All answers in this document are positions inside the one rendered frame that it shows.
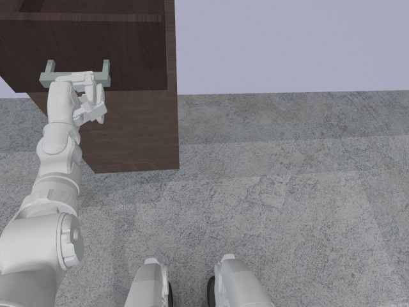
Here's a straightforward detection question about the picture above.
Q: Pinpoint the left robot hand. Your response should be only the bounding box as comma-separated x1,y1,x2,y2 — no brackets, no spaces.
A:
47,71,107,131

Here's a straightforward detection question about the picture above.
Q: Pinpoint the right robot shin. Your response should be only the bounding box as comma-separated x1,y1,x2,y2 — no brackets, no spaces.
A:
214,254,235,307

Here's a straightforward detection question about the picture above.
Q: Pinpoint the cabinet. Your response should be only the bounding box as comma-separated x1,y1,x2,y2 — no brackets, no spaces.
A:
0,0,180,174

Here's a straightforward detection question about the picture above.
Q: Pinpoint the left robot forearm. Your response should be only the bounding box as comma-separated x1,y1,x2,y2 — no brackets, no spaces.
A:
0,122,82,273

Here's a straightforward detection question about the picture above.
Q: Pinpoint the left robot upper arm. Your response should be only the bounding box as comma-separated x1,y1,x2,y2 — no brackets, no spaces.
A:
0,212,84,307

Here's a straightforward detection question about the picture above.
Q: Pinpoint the right robot thigh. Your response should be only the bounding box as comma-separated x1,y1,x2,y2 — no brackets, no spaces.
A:
214,259,274,307

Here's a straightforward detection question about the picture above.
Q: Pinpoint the drawer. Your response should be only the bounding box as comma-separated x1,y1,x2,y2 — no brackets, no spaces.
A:
0,0,167,93

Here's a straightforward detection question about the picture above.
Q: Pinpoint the handle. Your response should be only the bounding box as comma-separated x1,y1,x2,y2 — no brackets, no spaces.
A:
39,59,111,88

